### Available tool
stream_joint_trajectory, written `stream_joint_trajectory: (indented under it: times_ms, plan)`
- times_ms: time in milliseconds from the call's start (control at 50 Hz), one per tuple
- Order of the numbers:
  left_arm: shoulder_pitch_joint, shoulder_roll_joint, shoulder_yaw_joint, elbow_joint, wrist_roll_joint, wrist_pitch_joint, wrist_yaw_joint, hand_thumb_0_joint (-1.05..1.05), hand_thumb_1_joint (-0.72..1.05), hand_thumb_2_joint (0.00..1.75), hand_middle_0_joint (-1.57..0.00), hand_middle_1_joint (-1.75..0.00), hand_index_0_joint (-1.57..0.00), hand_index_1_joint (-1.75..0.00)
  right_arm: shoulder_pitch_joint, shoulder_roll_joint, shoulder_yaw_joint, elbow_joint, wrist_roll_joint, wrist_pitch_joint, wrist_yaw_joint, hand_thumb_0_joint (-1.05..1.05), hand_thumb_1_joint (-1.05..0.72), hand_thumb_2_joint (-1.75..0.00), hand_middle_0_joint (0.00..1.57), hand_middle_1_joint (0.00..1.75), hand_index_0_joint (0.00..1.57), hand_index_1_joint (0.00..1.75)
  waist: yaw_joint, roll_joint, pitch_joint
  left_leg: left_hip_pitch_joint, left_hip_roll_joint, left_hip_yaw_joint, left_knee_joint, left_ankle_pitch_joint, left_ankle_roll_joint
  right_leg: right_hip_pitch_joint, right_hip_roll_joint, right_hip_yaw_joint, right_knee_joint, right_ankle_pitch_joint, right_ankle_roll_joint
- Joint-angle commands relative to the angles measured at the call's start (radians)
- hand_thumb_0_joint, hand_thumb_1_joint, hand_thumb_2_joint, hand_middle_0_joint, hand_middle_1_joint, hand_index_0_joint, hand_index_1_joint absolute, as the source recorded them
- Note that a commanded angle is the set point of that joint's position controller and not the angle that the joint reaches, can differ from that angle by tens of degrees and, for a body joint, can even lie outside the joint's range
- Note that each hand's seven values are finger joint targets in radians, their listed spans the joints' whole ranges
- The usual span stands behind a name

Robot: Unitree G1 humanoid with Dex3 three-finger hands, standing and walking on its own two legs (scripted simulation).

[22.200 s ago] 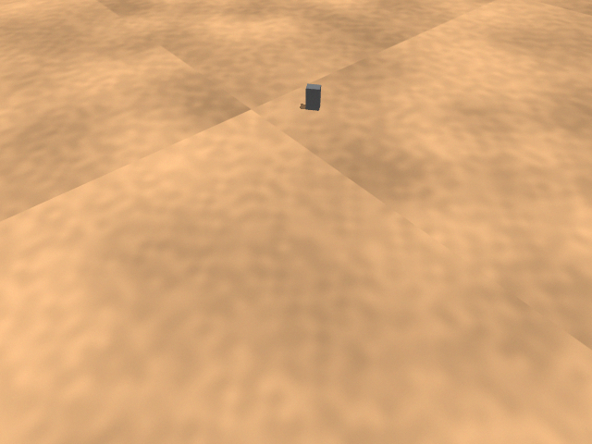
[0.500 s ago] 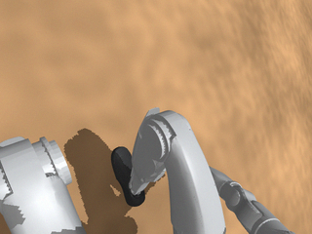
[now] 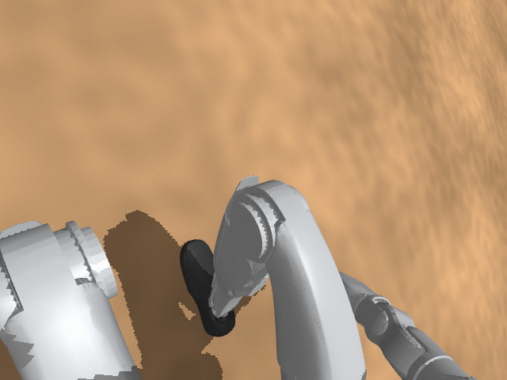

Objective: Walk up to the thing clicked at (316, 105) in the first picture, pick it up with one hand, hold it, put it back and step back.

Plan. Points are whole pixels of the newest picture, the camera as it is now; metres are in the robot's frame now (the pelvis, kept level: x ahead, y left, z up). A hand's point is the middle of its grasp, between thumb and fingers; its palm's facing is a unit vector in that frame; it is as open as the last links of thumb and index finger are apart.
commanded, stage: withdraw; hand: left
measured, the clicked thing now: out of the picture +0.46 +0.31 -0.22
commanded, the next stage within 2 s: rise in 0.34 s
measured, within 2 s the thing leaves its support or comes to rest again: neither
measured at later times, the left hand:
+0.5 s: hand out of the picture +0.39 +0.40 -0.08, palm faces +0.45 -0.89 -0.09, open 17.5 cm
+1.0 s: hand out of the picture +0.28 +0.40 +0.04, palm faces +0.36 -0.78 -0.51, open 17.3 cm
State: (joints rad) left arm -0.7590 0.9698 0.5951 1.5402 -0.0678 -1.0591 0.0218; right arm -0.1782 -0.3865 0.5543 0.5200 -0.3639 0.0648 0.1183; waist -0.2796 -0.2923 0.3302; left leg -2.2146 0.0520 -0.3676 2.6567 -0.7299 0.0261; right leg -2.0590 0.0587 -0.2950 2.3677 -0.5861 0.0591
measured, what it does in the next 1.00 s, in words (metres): rises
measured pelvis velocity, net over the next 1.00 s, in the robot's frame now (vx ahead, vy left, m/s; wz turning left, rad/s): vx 0.02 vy -0.01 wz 0.20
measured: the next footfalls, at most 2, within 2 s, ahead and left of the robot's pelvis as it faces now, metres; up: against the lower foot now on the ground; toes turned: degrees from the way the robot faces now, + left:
none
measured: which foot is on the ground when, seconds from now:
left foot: down 0.00-1.00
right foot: down 0.00-1.00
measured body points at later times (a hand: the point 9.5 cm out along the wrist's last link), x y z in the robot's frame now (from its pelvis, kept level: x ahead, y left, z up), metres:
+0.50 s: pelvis +0.01 +0.00 +0.02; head +0.20 +0.17 +0.39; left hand +0.36 +0.44 -0.08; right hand +0.19 -0.24 -0.03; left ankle +0.08 +0.12 -0.26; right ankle +0.15 -0.11 -0.26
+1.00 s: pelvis +0.02 -0.01 +0.13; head +0.22 +0.07 +0.52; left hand +0.26 +0.44 +0.07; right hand +0.22 -0.24 +0.00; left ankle +0.08 +0.12 -0.26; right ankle +0.15 -0.11 -0.26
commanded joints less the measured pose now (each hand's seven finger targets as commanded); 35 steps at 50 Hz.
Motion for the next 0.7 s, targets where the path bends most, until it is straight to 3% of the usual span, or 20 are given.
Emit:
stream_joint_trajectory:
  times_ms: [0,80,160,180,200,220,240,300,340,360,380,420,440,460,500,540,580,640,680]
  plan:
    - [-0.195,0.197,0.002,-0.136,-0.001,-0.074,0.001,0.00,-0.59,0.14,-0.20,-0.18,-0.21,-0.18,0.045,-0.367,-0.119,0.007,-0.007,0.020,-0.023,0.00,-0.90,-0.90,0.20,0.30,0.20,0.30,-0.125,0.608,-0.555,0.415,0.062,0.040,-0.353,0.192,-0.055,0.265,0.039,-0.077,-0.132,0.173,-0.057]
    - [-0.222,0.264,0.029,-0.223,-0.005,-0.079,-0.014,0.00,-0.59,0.14,-0.14,-0.15,-0.15,-0.14,0.046,-0.367,-0.124,0.005,-0.003,0.019,-0.025,0.00,-0.91,-0.90,0.20,0.30,0.20,0.30,-0.104,0.629,-0.582,0.404,0.058,0.060,-0.347,0.181,-0.049,0.288,0.040,-0.064,-0.141,0.167,-0.057]
    - [-0.172,0.336,0.115,-0.326,-0.004,-0.049,-0.028,0.00,-0.61,0.10,-0.08,-0.10,-0.09,-0.09,0.072,-0.367,-0.150,0.003,0.003,0.025,-0.028,0.00,-0.91,-0.90,0.20,0.30,0.20,0.30,-0.042,0.696,-0.671,0.474,0.058,0.076,-0.361,0.257,-0.061,0.317,0.036,-0.050,-0.132,0.201,-0.062]
    - [-0.156,0.345,0.129,-0.369,-0.010,-0.036,-0.036,0.00,-0.61,0.08,-0.09,-0.09,-0.10,-0.09,0.074,-0.366,-0.160,0.003,0.010,0.027,-0.028,0.00,-0.92,-0.90,0.20,0.30,0.20,0.30,-0.023,0.724,-0.690,0.488,0.056,0.084,-0.369,0.261,-0.063,0.310,0.035,-0.043,-0.130,0.198,-0.066]
    - [-0.138,0.313,0.116,-0.404,-0.016,-0.019,-0.050,0.00,-0.61,0.08,-0.09,-0.09,-0.10,-0.09,0.087,-0.362,-0.172,0.013,0.016,0.032,-0.028,0.00,-0.92,-0.90,0.20,0.30,0.20,0.30,-0.013,0.743,-0.713,0.511,0.057,0.084,-0.386,0.256,-0.068,0.295,0.031,-0.040,-0.132,0.187,-0.068]
    - [-0.146,0.349,0.144,-0.471,-0.016,-0.002,-0.057,0.00,-0.61,0.09,-0.09,-0.10,-0.10,-0.09,0.091,-0.371,-0.190,-0.003,0.022,0.032,-0.031,0.00,-0.92,-0.90,0.20,0.30,0.20,0.30,0.002,0.788,-0.760,0.543,0.057,0.087,-0.399,0.279,-0.073,0.301,0.031,-0.037,-0.128,0.199,-0.071]
    - [-0.115,0.337,0.146,-0.508,-0.020,0.024,-0.072,0.00,-0.61,0.07,-0.09,-0.09,-0.10,-0.09,0.099,-0.366,-0.207,-0.007,0.033,0.035,-0.033,0.00,-0.92,-0.90,0.20,0.30,0.20,0.30,0.024,0.812,-0.787,0.562,0.054,0.093,-0.420,0.284,-0.076,0.293,0.026,-0.030,-0.131,0.196,-0.074]
    - [-0.077,0.190,0.045,-0.566,-0.032,0.116,-0.138,0.00,-0.61,0.04,-0.10,-0.09,-0.11,-0.08,0.146,-0.339,-0.255,0.010,0.071,0.039,-0.040,0.00,-0.93,-0.90,0.20,0.30,0.20,0.30,0.018,0.821,-0.790,0.542,0.051,0.105,-0.461,0.249,-0.076,0.229,0.021,-0.019,-0.139,0.168,-0.082]
    - [0.018,0.010,-0.068,-0.482,-0.056,0.193,-0.181,0.00,-0.61,0.03,-0.09,-0.09,-0.11,-0.08,0.162,-0.312,-0.278,0.017,0.107,0.031,-0.042,0.00,-0.93,-0.90,0.20,0.30,0.20,0.30,-0.001,0.698,-0.707,0.415,0.039,0.119,-0.466,0.150,-0.054,0.194,0.019,-0.014,-0.168,0.116,-0.081]
    - [-0.011,0.024,-0.050,-0.575,-0.071,0.210,-0.192,0.00,-0.61,0.03,-0.08,-0.09,-0.10,-0.07,0.188,-0.309,-0.300,0.031,0.122,0.026,-0.046,0.00,-0.92,-0.90,0.20,0.30,0.20,0.30,0.010,0.660,-0.708,0.385,0.035,0.130,-0.460,0.139,-0.047,0.192,0.019,-0.007,-0.183,0.114,-0.078]
    - [0.041,-0.052,-0.099,-0.474,-0.089,0.240,-0.209,0.00,-0.61,0.01,-0.07,-0.08,-0.10,-0.05,0.174,-0.304,-0.303,0.021,0.139,0.020,-0.046,0.00,-0.92,-0.90,0.20,0.30,0.20,0.30,0.000,0.598,-0.665,0.320,0.027,0.134,-0.452,0.094,-0.034,0.180,0.018,-0.004,-0.195,0.087,-0.075]
    - [-0.014,-0.026,-0.058,-0.541,-0.129,0.254,-0.221,0.00,-0.61,0.02,-0.06,-0.10,-0.11,-0.06,0.190,-0.294,-0.316,0.018,0.162,0.007,-0.047,0.00,-0.90,-0.89,0.20,0.30,0.20,0.30,0.012,0.508,-0.665,0.257,0.019,0.141,-0.432,0.053,-0.014,0.185,0.019,0.005,-0.216,0.065,-0.071]
    - [-0.062,-0.017,-0.044,-0.565,-0.140,0.253,-0.219,0.00,-0.53,0.06,-0.05,-0.02,-0.04,-0.02,0.200,-0.286,-0.322,0.029,0.169,0.001,-0.045,0.00,-0.82,-0.88,0.20,0.30,0.20,0.30,0.014,0.497,-0.669,0.248,0.017,0.144,-0.421,0.046,-0.011,0.179,0.018,0.013,-0.215,0.062,-0.073]
    - [-0.049,0.203,-0.015,-0.558,0.048,0.317,-0.175,0.00,-0.50,0.03,-0.06,-0.06,-0.08,-0.03,0.236,-0.262,-0.389,0.068,0.202,0.016,-0.053,0.00,-0.90,-0.91,0.20,0.30,0.20,0.30,0.093,0.592,-0.784,0.380,0.015,0.179,-0.481,0.083,-0.012,0.169,0.007,0.042,-0.241,0.054,-0.083]
    - [-0.103,0.077,-0.065,-0.561,0.038,0.375,-0.168,0.00,-0.49,0.02,-0.06,-0.07,-0.08,-0.04,0.250,-0.249,-0.400,0.046,0.224,0.025,-0.049,0.00,-0.90,-0.90,0.20,0.30,0.20,0.30,0.059,0.626,-0.800,0.434,0.027,0.154,-0.531,0.084,-0.024,0.109,0.002,0.038,-0.227,0.049,-0.090]
    - [-0.113,0.165,-0.006,-0.629,0.065,0.415,-0.144,0.00,-0.49,0.02,-0.06,-0.07,-0.09,-0.05,0.258,-0.253,-0.429,0.028,0.247,0.034,-0.055,0.00,-0.91,-0.91,0.20,0.30,0.20,0.30,0.108,0.695,-0.872,0.486,0.025,0.156,-0.583,0.059,-0.031,0.113,-0.008,0.053,-0.221,0.030,-0.093]
    - [-0.106,0.295,0.060,-0.769,0.099,0.470,-0.115,0.00,-0.48,0.01,-0.06,-0.07,-0.09,-0.03,0.286,-0.243,-0.452,0.016,0.267,0.043,-0.063,0.00,-0.93,-0.91,0.20,0.30,0.20,0.30,0.165,0.787,-0.976,0.564,0.023,0.168,-0.633,0.083,-0.037,0.125,-0.016,0.076,-0.216,0.033,-0.098]
    - [-0.069,0.243,0.036,-0.792,0.127,0.550,-0.092,0.00,-0.37,0.16,-0.07,-0.08,-0.07,-0.08,0.310,-0.204,-0.478,0.034,0.286,0.057,-0.070,0.00,-0.90,-0.90,0.20,0.30,0.20,0.30,0.162,0.779,-0.918,0.546,0.017,0.198,-0.660,0.075,-0.034,0.085,-0.015,0.103,-0.236,0.018,-0.107]
    - [0.014,0.184,0.035,-0.753,0.133,0.606,-0.078,0.00,-0.46,0.11,-0.06,-0.07,-0.06,-0.07,0.331,-0.191,-0.497,0.036,0.299,0.059,-0.074,0.00,-0.90,-0.90,0.20,0.30,0.20,0.30,0.167,0.723,-0.911,0.526,0.008,0.213,-0.671,0.098,-0.029,0.106,-0.020,0.112,-0.264,0.028,-0.106]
